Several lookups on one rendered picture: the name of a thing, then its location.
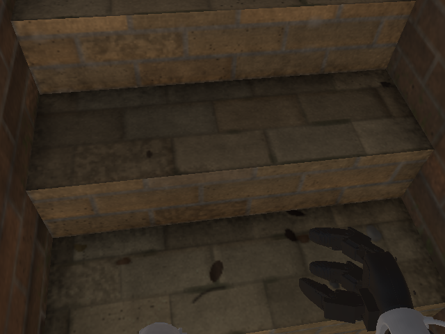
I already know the robot right forearm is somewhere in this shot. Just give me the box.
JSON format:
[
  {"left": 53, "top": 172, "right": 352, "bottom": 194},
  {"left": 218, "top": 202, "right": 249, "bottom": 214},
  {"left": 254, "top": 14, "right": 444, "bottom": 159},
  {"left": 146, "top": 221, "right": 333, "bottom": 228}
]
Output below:
[{"left": 375, "top": 308, "right": 435, "bottom": 334}]

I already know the right robot hand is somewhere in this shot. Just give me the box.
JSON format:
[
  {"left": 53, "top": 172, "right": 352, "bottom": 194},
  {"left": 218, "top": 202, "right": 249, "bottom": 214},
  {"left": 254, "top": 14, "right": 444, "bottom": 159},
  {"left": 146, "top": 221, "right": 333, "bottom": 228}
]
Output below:
[{"left": 299, "top": 227, "right": 416, "bottom": 332}]

